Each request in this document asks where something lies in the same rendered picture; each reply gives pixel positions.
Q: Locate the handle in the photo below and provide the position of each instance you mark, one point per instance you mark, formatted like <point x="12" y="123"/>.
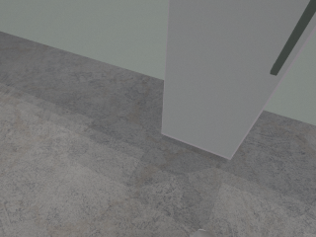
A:
<point x="294" y="37"/>

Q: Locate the fridge door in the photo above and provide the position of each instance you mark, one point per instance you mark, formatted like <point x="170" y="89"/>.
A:
<point x="219" y="58"/>

